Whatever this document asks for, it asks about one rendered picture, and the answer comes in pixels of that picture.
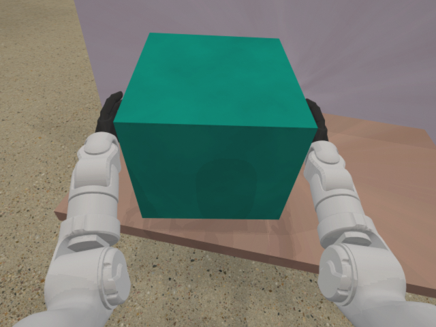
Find robot left forearm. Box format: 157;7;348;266
44;132;121;308

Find robot right forearm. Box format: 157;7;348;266
303;140;406;294

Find table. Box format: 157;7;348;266
54;113;436;306

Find robot right hand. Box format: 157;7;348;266
306;98;328;143

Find carton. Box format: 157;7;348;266
113;33;318;219

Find robot right upper arm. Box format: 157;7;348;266
317;243;436;327

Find robot left upper arm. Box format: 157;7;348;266
12;247;131;327

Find robot left hand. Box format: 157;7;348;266
95;91;123;142

